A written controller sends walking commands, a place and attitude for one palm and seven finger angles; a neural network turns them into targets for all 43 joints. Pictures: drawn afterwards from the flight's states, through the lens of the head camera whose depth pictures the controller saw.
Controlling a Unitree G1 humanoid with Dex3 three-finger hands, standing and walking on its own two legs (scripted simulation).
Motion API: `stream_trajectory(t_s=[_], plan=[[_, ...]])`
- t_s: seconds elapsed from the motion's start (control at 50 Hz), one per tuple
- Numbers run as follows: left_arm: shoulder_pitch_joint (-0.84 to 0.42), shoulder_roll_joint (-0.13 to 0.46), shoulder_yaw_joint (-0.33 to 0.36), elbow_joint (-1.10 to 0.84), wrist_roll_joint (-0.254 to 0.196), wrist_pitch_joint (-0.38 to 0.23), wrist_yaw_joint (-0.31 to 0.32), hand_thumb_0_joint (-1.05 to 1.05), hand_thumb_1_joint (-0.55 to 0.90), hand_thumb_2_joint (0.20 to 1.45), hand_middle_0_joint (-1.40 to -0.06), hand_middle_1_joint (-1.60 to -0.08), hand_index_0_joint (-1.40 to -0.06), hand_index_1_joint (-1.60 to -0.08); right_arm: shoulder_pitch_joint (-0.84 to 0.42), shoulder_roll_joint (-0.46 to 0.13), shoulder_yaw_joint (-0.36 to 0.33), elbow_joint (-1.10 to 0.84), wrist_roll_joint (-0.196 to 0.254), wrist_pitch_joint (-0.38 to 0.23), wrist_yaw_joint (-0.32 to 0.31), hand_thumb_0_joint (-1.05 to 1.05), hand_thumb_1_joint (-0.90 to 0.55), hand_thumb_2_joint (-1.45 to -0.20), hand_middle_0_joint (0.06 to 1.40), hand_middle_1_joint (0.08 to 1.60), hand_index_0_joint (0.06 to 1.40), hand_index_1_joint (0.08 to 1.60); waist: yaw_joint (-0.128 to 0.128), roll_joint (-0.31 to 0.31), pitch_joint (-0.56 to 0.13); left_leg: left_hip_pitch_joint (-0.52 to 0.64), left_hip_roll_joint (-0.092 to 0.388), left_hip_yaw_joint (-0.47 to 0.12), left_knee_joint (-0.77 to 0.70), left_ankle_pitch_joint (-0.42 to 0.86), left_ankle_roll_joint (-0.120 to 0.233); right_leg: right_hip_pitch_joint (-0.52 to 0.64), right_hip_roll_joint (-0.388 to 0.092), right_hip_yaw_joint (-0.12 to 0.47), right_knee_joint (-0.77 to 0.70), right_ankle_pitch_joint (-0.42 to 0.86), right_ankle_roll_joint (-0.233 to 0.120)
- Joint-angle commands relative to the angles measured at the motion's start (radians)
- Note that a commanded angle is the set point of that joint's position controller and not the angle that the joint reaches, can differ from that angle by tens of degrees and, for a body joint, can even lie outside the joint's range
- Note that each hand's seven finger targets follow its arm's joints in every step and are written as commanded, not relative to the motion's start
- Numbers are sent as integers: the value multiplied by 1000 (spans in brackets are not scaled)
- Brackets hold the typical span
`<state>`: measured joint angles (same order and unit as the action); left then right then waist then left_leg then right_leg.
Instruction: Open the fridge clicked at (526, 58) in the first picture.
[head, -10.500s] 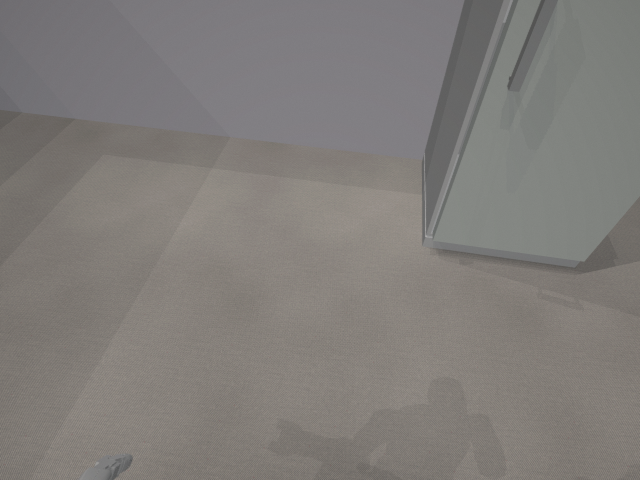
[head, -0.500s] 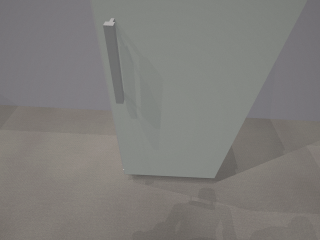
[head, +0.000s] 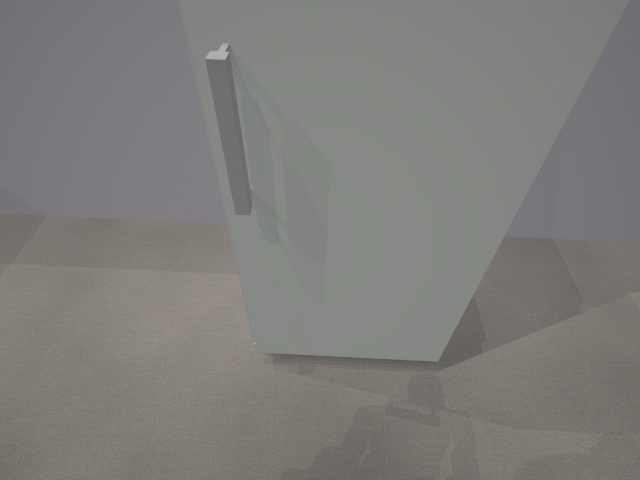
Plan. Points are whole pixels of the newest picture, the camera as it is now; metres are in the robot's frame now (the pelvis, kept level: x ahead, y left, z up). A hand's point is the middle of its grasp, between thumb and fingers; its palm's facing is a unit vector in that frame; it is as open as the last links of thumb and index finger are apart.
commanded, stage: look again from close up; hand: left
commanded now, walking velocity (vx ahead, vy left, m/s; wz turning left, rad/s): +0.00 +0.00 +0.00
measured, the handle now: (235, 138) +0.59 +0.18 +0.13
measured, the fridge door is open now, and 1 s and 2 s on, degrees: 0 0 0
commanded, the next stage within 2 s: shuffle to correct the standing spot in 1.66 s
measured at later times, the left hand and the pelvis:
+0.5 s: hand out of the picture +0.03 +0.18 -0.17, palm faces -0.01 -0.97 -0.24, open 7.4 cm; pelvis +0.01 -0.01 +0.00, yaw -1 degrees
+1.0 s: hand out of the picture +0.03 +0.18 -0.17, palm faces -0.02 -0.97 -0.23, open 7.4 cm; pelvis +0.02 -0.01 +0.00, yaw -1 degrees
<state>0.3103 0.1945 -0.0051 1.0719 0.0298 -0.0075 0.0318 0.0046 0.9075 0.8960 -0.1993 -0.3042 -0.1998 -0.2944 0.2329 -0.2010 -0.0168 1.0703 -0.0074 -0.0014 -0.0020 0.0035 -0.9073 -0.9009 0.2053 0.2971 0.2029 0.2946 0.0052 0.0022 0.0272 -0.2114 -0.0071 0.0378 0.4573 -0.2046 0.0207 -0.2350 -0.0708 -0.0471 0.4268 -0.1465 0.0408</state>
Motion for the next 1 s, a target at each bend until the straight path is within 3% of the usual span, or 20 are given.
stream_trajectory(t_s=[0.0, 0.28, 0.42, 0.5, 0.62, 0.68, 0.74, 0.84, 0.98], plan=[[34, 131, 28, -35, -6, -16, 8, 0, 900, 900, -200, -300, -200, -300, 35, -139, -26, -30, 0, -15, -10, 0, -900, -900, 200, 300, 200, 300, -9, -15, 31, -60, 108, -105, -138, -44, -4, 31, -57, 76, -85, -51, -44], [10, 140, 32, -35, -9, -18, 6, 0, 900, 900, -200, -300, -200, -300, 47, -134, -20, -8, -1, -15, -10, 0, -900, -900, 200, 300, 200, 300, -5, -17, 22, -45, 104, -90, -134, -20, -10, 51, -59, 87, -106, -71, -49], [0, 137, 33, -34, -10, -13, 5, 0, 900, 900, -200, -300, -200, -300, 53, -130, -19, 1, -3, -12, -10, 0, -900, -900, 200, 300, 200, 300, -7, -13, 43, -56, 103, -92, -149, -73, -11, 36, -55, 94, -115, -119, -47], [2, 135, 33, -31, -10, -15, 5, 0, 900, 900, -200, -300, -200, -300, 58, -131, -18, 5, -2, -17, -11, 0, -900, -900, 200, 300, 200, 300, -4, -2, 12, -43, 110, -94, -149, -37, -10, 63, -54, 87, -101, -63, -48], [-1, 134, 31, -25, -10, -15, 5, 0, 900, 900, -200, -300, -200, -300, 60, -130, -17, 8, -1, -16, -12, 0, -900, -900, 200, 300, 200, 300, -6, -16, 38, -40, 112, -89, -153, -37, -11, 49, -54, 86, -106, -64, -47], [9, 129, 29, -22, -10, -14, 6, 0, 900, 900, -200, -300, -200, -300, 59, -129, -17, 10, -1, -16, -13, 0, -900, -900, 200, 300, 200, 300, -5, 6, 30, -35, 114, -93, -157, -43, -10, 54, -51, 87, -105, -56, -47], [3, 127, 29, -19, -10, -15, 5, 0, 900, 900, -200, -300, -200, -300, 60, -128, -17, 10, -2, -17, -14, 0, -900, -900, 200, 300, 200, 300, -9, -19, 32, -31, 114, -90, -158, -35, -12, 51, -51, 87, -104, -52, -45], [10, 121, 26, -14, -10, -12, 5, 0, 900, 900, -200, -300, -200, -300, 51, -126, -14, 12, -1, -15, -14, 0, -900, -900, 200, 300, 200, 300, -4, 6, 56, -43, 114, -91, -170, -67, -12, 42, -49, 86, -105, -64, -42], [12, 121, 28, -12, -9, -15, 4, 0, 900, 900, -200, -300, -200, -300, 56, -126, -15, 12, -1, -18, -15, 0, -900, -900, 200, 300, 200, 300, -6, -12, 33, -25, 116, -89, -160, -33, -10, 52, -48, 83, -100, -42, -43]])
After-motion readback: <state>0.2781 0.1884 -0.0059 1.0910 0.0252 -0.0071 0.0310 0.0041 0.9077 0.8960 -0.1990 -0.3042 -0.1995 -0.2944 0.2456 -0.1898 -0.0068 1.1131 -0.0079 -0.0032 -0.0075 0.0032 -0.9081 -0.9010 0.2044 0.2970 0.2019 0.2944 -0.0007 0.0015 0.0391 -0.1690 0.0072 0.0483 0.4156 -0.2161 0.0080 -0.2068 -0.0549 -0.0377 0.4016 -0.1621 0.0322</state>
